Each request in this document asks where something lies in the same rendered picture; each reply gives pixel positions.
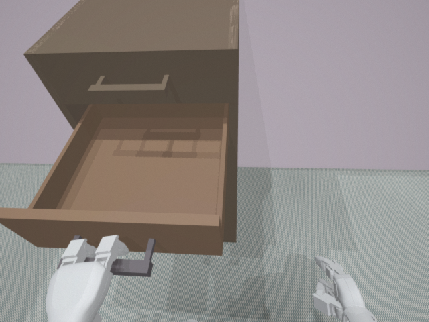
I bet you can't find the right robot hand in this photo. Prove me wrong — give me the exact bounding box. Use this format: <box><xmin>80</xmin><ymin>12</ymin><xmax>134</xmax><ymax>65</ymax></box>
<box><xmin>313</xmin><ymin>256</ymin><xmax>366</xmax><ymax>320</ymax></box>

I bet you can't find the left robot hand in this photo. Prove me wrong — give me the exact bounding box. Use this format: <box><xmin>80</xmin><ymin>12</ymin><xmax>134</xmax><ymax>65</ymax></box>
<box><xmin>46</xmin><ymin>235</ymin><xmax>129</xmax><ymax>322</ymax></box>

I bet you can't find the drawer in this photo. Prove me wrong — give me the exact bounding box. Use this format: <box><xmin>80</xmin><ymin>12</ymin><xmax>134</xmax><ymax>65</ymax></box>
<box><xmin>0</xmin><ymin>103</ymin><xmax>229</xmax><ymax>256</ymax></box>

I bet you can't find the handle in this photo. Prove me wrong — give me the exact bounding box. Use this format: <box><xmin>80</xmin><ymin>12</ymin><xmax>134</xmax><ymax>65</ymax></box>
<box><xmin>57</xmin><ymin>235</ymin><xmax>156</xmax><ymax>277</ymax></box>
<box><xmin>88</xmin><ymin>84</ymin><xmax>168</xmax><ymax>99</ymax></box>

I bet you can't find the cabinet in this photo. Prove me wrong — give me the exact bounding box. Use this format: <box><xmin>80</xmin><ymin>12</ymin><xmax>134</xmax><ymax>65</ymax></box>
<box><xmin>23</xmin><ymin>0</ymin><xmax>239</xmax><ymax>243</ymax></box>

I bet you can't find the robot right forearm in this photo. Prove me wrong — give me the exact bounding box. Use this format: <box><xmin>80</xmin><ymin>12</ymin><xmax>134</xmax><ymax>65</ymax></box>
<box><xmin>342</xmin><ymin>307</ymin><xmax>377</xmax><ymax>322</ymax></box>

